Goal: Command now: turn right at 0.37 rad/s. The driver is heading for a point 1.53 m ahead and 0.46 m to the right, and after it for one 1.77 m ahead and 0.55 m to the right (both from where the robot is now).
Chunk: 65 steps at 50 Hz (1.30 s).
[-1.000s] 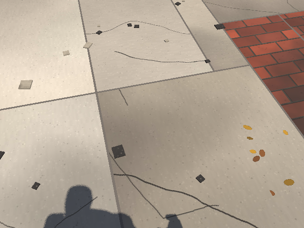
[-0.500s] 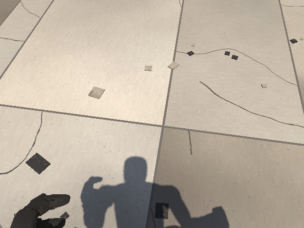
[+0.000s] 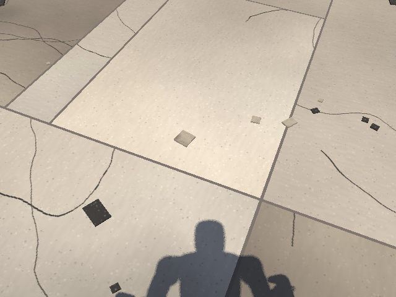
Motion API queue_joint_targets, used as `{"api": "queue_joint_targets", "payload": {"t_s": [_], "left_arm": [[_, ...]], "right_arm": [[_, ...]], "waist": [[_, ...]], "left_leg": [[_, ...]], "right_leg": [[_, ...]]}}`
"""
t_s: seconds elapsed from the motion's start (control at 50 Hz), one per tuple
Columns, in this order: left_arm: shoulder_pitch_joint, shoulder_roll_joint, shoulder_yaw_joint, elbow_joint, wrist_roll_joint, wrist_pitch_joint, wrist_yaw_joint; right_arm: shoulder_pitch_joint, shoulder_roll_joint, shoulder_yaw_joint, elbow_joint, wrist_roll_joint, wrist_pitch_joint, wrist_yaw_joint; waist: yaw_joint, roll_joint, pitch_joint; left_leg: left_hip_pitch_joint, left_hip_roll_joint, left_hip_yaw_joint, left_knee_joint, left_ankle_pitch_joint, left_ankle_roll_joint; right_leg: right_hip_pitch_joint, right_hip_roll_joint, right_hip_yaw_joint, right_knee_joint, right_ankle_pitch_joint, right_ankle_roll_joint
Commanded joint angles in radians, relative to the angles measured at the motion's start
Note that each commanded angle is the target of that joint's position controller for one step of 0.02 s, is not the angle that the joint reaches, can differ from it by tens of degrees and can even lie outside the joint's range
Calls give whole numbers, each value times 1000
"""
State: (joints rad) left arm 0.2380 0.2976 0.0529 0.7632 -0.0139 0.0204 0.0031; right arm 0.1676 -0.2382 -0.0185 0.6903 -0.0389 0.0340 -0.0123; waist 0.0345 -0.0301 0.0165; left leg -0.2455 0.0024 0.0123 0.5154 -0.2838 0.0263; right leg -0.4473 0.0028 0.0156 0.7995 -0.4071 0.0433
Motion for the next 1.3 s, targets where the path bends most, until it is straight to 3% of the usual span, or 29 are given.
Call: {"api": "queue_joint_targets", "payload": {"t_s": [0.02,0.08,0.14,0.22,0.28,0.3,0.32,0.34,0.38,0.4,0.46,0.56,0.72,0.76,0.78,0.8,0.84,0.88,0.92,1.0,1.1,1.12,1.14,1.16,1.18,1.2,1.22,1.26,1.3], "left_arm": [[8,138,58,-60,-13,13,19],[-35,81,44,-93,-15,28,17],[-88,42,24,-142,-14,30,-11],[-69,76,36,-178,-13,38,-38],[9,96,59,-168,-10,55,-34],[75,164,89,-155,-5,53,-15],[114,333,129,-170,4,44,5],[128,295,112,-192,42,12,-10],[33,236,97,-194,14,-23,-8],[-28,199,84,-205,-11,-19,2],[-95,182,75,-235,-6,2,27],[-91,199,81,-241,-4,15,44],[-123,147,43,-235,14,24,20],[-106,38,1,-207,23,14,18],[-28,13,-6,-182,52,4,17],[40,45,7,-175,57,-3,14],[-83,125,29,-177,50,-10,24],[-124,114,37,-192,39,-7,34],[-123,83,37,-191,24,-16,33],[-140,57,43,-188,6,-39,23],[-42,54,53,-130,-9,-49,1],[4,76,65,-109,-6,-47,3],[7,143,81,-112,6,-38,10],[-63,210,87,-141,57,-34,9],[-118,168,76,-171,74,-43,10],[-170,115,59,-185,64,-46,19],[-194,97,52,-191,47,-46,29],[-183,89,43,-187,30,-42,47],[-126,97,42,-178,39,-33,54]], "right_arm": [[-50,-156,-53,-68,14,-34,-26],[-60,-135,-55,-65,21,-25,-40],[-38,-171,-75,-55,19,-10,-46],[-38,-221,-102,-46,38,-12,-32],[-52,-204,-108,-29,67,-26,-14],[0,-172,-103,-10,57,-32,-5],[-54,-105,-80,-80,3,-39,-1],[-159,-122,-79,-113,-1,-46,-6],[-179,-150,-88,-106,36,-48,-18],[-154,-164,-93,-90,29,-48,-28],[-102,-157,-96,-68,22,-50,-26],[-95,-132,-82,-44,34,-49,-16],[-69,-148,-79,-52,39,-66,10],[-33,-95,-56,-37,20,-77,25],[-62,-143,-57,-50,6,-78,24],[-133,-160,-50,-56,-3,-76,22],[-124,-172,-62,-72,29,-69,24],[-72,-251,-88,-71,53,-62,16],[-25,-250,-97,-75,59,-53,0],[33,-247,-118,-80,66,-35,-19],[-87,-239,-133,-129,91,21,-29],[-101,-222,-127,-139,96,24,-30],[-38,-164,-111,-133,86,25,-27],[5,-164,-115,-146,78,14,-25],[31,-249,-138,-131,60,3,-21],[47,-282,-150,-105,63,4,-18],[69,-262,-148,-81,62,12,-19],[72,-217,-133,-81,63,20,-12],[14,-199,-118,-118,73,16,-4]], "waist": [[-25,180,-19],[-39,157,-34],[-72,165,-70],[-64,190,-95],[-6,148,-101],[13,5,-120],[3,-346,-111],[71,-237,-236],[21,-72,-150],[-10,-31,-118],[-52,-63,-128],[-36,-92,-140],[-16,-136,-127],[-44,-92,-134],[20,45,-132],[112,180,-88],[24,191,-29],[-4,206,-24],[-24,227,-49],[-60,189,-135],[2,178,-151],[22,168,-152],[-14,20,-154],[-57,-222,-93],[-74,-155,-54],[-89,-81,-31],[-92,-44,-19],[-70,-68,-5],[-28,-80,-2]], "left_leg": [[82,306,-182,-191,445,210],[176,289,-93,-176,451,190],[209,302,-31,-149,484,188],[195,350,17,-108,545,171],[112,326,111,42,452,69],[-21,244,177,233,292,-9],[-413,70,208,567,-311,-124],[-500,-4,-34,738,-441,-123],[-530,24,-111,741,-280,-79],[-531,36,-119,685,-202,-76],[-412,-8,-113,576,-73,-94],[-327,-48,-120,342,2,-120],[-140,-11,-82,129,-29,-76],[72,37,-112,-146,254,-42],[115,142,-271,-171,435,-1],[1,206,-355,-153,433,120],[-75,155,-383,-189,193,127],[-35,153,-449,-182,167,130],[53,167,-515,-155,264,168],[248,202,-621,-120,501,212],[71,86,-557,-107,344,120],[-31,42,-524,-79,222,77],[-192,-59,-417,82,-93,17],[-368,-167,-270,300,-316,-33],[-381,-62,-255,490,-300,-64],[-369,-41,-227,566,-232,-76],[-380,-33,-212,606,-157,-89],[-431,-5,-162,707,-69,-115],[-472,32,-93,683,-33,-141]], "right_leg": [[-174,-15,48,370,-88,43],[-235,-61,11,303,1,75],[-149,-79,-38,122,16,71],[-18,-63,-102,-43,30,13],[170,-19,-128,-270,201,-64],[340,-41,-14,-365,466,-123],[551,-303,413,-364,971,-298],[549,-388,569,-414,881,-441],[483,-294,428,-437,671,-356],[444,-257,384,-436,619,-310],[340,-185,337,-441,602,-272],[300,-150,366,-416,458,-246],[260,-162,442,-334,535,-246],[204,-103,375,-330,392,-167],[189,-16,270,-236,200,-110],[222,42,186,-253,29,-52],[251,43,135,-275,93,-24],[197,61,91,-236,85,-27],[118,85,72,-191,16,-18],[-35,89,127,-58,-148,7],[221,104,85,-377,112,6],[348,66,85,-489,232,-11],[476,-121,261,-539,219,-80],[401,-335,518,-559,315,-218],[331,-405,501,-555,378,-276],[299,-347,384,-535,386,-251],[308,-272,284,-519,352,-211],[334,-222,156,-494,480,-201],[378,-216,83,-496,573,-230]]}}
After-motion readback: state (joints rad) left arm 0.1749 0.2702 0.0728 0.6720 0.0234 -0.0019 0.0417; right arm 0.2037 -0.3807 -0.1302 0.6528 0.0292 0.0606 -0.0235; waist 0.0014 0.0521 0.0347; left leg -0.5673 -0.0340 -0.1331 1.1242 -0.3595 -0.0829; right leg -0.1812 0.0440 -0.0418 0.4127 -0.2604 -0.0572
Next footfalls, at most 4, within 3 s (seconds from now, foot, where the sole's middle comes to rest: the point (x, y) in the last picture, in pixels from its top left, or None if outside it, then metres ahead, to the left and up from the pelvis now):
0.30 right None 0.01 -0.15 -0.77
0.76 left None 0.16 0.02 -0.77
1.12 right None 0.02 -0.16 -0.77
1.76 left None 0.28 0.16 -0.77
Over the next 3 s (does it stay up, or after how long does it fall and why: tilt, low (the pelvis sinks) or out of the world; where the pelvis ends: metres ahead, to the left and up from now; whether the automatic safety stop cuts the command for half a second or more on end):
stays up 1.08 -0.20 -0.01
